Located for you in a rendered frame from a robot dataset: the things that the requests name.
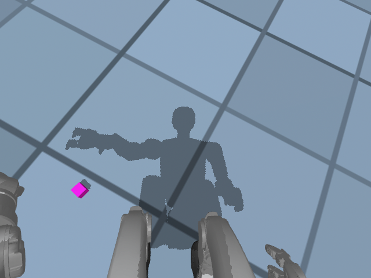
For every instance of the right robot hand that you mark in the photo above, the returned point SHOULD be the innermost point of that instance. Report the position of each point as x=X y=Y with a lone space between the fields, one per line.
x=290 y=269

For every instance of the cube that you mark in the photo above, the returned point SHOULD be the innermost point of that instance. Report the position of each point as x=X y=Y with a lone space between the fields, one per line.
x=79 y=190

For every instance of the left robot arm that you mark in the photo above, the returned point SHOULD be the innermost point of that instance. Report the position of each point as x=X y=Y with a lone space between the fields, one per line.
x=12 y=251

